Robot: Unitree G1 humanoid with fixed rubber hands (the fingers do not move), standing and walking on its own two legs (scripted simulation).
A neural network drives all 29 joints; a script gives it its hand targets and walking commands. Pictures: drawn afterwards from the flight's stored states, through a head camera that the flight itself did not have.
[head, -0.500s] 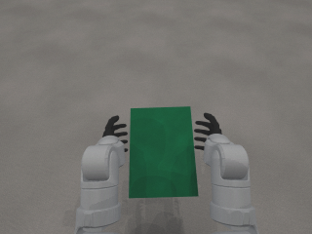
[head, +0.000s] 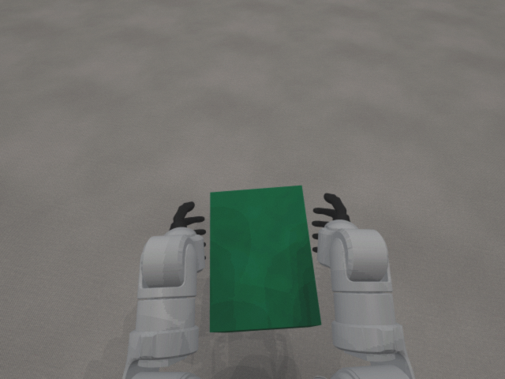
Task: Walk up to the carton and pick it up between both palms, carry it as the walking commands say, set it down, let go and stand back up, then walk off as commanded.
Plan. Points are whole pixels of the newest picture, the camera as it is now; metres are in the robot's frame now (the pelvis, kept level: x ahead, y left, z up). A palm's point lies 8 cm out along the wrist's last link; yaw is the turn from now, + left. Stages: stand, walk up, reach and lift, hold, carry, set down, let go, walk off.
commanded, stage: carry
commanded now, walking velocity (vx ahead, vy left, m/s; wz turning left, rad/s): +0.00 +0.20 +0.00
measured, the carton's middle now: (261, 262) +0.34 +0.00 -0.04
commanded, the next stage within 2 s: none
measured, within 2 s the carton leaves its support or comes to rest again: neither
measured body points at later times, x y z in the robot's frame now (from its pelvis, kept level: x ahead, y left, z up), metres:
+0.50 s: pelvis -0.06 +0.12 +0.01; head -0.03 +0.10 +0.45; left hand +0.28 +0.22 +0.09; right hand +0.27 -0.02 +0.09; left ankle -0.06 +0.28 -0.71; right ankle +0.00 -0.04 -0.73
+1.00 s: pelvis -0.11 +0.24 +0.01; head -0.08 +0.20 +0.46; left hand +0.22 +0.34 +0.09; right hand +0.21 +0.09 +0.08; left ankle -0.12 +0.39 -0.66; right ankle -0.07 +0.12 -0.73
